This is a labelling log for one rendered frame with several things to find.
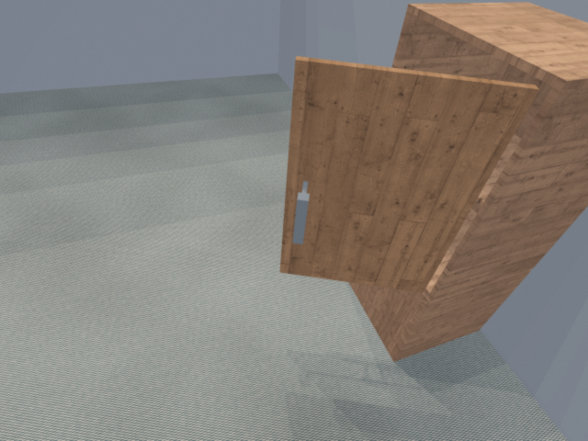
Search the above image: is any cupboard door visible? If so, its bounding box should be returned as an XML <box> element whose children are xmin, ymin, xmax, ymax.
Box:
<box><xmin>280</xmin><ymin>56</ymin><xmax>539</xmax><ymax>293</ymax></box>

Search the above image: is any handle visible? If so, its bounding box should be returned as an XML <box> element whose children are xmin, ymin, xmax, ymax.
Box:
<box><xmin>292</xmin><ymin>181</ymin><xmax>310</xmax><ymax>244</ymax></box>

